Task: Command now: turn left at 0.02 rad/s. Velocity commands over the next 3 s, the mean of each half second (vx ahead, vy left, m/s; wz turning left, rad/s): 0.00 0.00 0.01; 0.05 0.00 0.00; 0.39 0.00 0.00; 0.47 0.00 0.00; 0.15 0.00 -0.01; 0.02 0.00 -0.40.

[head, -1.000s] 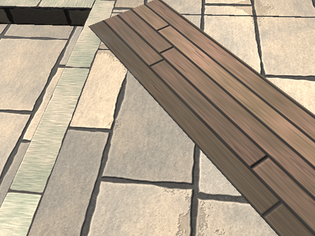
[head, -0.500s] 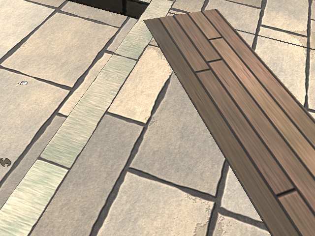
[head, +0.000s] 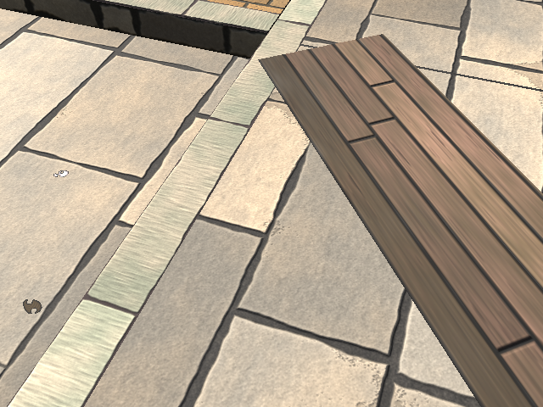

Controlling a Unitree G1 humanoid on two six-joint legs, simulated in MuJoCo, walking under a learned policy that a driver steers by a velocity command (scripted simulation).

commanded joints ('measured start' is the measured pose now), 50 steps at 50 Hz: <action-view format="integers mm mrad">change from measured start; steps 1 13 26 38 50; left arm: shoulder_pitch -5 14 51 91 121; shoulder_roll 120 106 96 77 56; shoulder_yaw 26 21 14 5 8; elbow -32 63 141 183 169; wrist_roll -2 -4 -5 -6 -29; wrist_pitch -11 -6 -2 -1 -51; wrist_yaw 5 11 19 21 12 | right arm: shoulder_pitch -21 -10 -3 15 110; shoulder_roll -95 -95 -84 -74 -90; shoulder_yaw -22 -20 -10 1 -9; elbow -33 85 186 240 254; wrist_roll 2 8 11 12 40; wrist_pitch -14 -17 -18 -17 -71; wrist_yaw -7 -17 -19 -21 -11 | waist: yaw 5 5 4 1 -19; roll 9 1 5 4 42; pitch -31 -16 -2 8 101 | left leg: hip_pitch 30 48 43 32 -57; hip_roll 63 62 56 52 123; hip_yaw -71 -58 -43 -33 -167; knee -85 -98 -113 -120 -142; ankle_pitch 147 169 157 140 -457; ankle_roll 18 16 14 12 121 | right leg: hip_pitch -27 -18 -18 -26 -202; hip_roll -41 -21 -9 -3 -7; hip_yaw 44 29 20 16 55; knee -92 -110 -121 -125 -27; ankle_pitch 131 138 132 122 -332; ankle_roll -22 -21 -22 -25 -108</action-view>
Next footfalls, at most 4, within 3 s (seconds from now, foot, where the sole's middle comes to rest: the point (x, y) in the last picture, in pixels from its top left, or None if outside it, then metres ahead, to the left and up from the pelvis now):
1.54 left None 0.42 0.09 -0.77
2.06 right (345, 338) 0.70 -0.16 -0.77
2.40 left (255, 345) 0.68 0.08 -0.77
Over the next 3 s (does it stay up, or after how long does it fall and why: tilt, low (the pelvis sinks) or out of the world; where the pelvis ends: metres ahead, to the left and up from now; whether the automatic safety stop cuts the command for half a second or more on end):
stays up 0.64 -0.11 0.00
